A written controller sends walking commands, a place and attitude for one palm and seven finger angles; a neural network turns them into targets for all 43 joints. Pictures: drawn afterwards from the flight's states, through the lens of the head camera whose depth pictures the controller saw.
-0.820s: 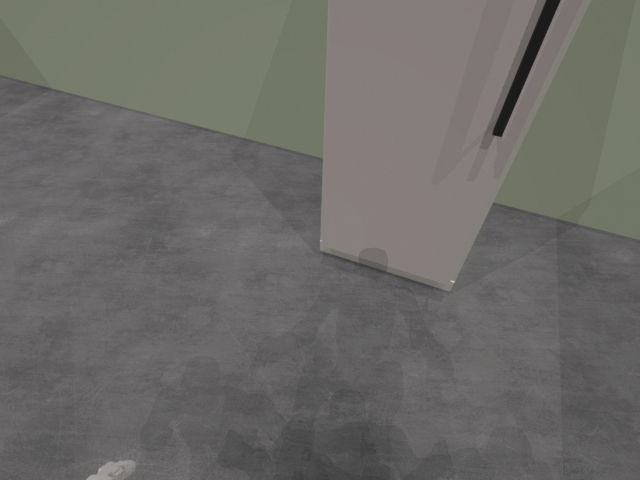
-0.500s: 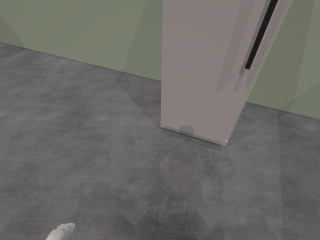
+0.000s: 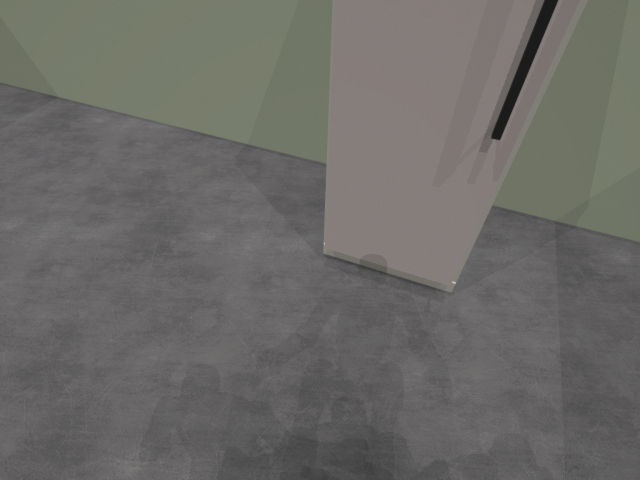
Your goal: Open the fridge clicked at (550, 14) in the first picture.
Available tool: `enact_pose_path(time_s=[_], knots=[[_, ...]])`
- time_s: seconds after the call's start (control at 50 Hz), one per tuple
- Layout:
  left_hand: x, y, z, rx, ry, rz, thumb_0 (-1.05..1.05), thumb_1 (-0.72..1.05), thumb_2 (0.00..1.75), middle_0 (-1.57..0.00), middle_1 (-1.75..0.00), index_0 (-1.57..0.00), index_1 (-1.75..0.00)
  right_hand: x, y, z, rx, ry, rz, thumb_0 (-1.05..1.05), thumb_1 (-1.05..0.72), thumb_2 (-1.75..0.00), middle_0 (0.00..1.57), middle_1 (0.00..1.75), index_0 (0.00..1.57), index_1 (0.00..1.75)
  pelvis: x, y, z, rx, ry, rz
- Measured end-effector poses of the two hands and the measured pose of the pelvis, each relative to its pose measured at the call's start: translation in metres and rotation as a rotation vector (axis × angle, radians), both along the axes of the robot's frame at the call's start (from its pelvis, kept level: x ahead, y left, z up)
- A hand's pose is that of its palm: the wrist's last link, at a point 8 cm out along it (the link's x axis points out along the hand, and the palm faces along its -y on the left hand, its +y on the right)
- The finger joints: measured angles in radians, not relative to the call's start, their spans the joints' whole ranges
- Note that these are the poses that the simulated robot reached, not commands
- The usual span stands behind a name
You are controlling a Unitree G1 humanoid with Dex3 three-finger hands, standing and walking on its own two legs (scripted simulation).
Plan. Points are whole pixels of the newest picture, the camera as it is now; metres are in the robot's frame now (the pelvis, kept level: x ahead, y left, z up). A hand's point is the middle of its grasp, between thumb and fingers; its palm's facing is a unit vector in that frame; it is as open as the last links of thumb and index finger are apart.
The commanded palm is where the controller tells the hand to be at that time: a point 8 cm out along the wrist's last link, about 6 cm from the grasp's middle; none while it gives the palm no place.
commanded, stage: stand and wait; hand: right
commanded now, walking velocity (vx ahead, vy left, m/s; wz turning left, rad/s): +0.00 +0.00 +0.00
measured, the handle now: (540, 24) +0.90 -0.38 +0.21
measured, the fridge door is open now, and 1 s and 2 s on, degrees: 0 0 0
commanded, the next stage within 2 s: look at it before walking up in 0.12 s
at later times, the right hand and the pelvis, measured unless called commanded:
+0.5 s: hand out of the picture +0.07 -0.25 -0.16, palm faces -0.04 +0.95 -0.32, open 7.4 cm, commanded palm none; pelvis -0.01 +0.00 +0.00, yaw +0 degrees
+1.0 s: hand out of the picture +0.06 -0.23 -0.17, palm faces -0.04 +0.96 -0.29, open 7.4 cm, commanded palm none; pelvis +0.02 -0.01 +0.00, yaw +2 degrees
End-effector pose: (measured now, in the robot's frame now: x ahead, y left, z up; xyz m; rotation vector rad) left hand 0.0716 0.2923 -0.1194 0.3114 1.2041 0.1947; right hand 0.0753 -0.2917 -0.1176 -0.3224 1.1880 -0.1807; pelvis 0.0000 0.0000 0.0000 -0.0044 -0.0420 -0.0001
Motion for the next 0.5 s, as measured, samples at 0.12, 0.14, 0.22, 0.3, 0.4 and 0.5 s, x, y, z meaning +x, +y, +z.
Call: enact_pose_path(time_s=[0.12,0.14,0.22,0.3,0.4,0.5], knots=[[-0.006,-0.001,0.0,-0.004,0.001,0.002,0.01,0.9,0.9,-0.2,-0.3,-0.21,-0.3,-0.002,0.001,0.001,0.004,-0.006,0.005,0.0,-0.9,-0.9,0.2,0.3,0.2,0.3,-0.005,0.0,0.001,0.0,0.001,0.001],[-0.007,-0.001,0.0,-0.004,0.003,0.002,0.01,0.9,0.9,-0.2,-0.3,-0.21,-0.3,-0.002,0.002,0.0,0.004,-0.005,0.006,0.0,-0.9,-0.9,0.2,0.3,0.2,0.3,-0.005,0.0,0.001,0.0,0.001,0.001],[-0.011,-0.001,0.0,-0.004,0.01,0.005,0.01,0.9,0.9,-0.2,-0.3,-0.21,-0.3,-0.005,0.002,-0.001,0.008,0.002,0.007,0.0,-0.9,-0.9,0.2,0.3,0.2,0.3,-0.007,0.0,0.001,0.001,0.004,0.002],[-0.014,-0.001,0.0,-0.002,0.02,0.006,0.01,0.9,0.9,-0.2,-0.3,-0.21,-0.3,-0.008,0.002,-0.002,0.012,0.009,0.004,0.0,-0.9,-0.9,0.2,0.3,0.2,0.3,-0.007,-0.001,0.001,0.001,0.005,0.001],[-0.016,-0.002,0.001,0.001,0.029,0.007,0.01,0.9,0.9,-0.2,-0.3,-0.21,-0.3,-0.012,0.002,-0.004,0.015,0.019,0.0,0.0,-0.9,-0.9,0.2,0.3,0.2,0.3,-0.007,-0.001,0.001,0.002,0.005,-0.001],[-0.015,-0.002,0.002,0.003,0.03,0.005,0.01,0.9,0.9,-0.2,-0.3,-0.21,-0.3,-0.014,0.001,-0.005,0.016,0.028,-0.003,0.0,-0.9,-0.9,0.2,0.3,0.2,0.3,-0.006,-0.002,0.001,0.002,0.007,-0.002]])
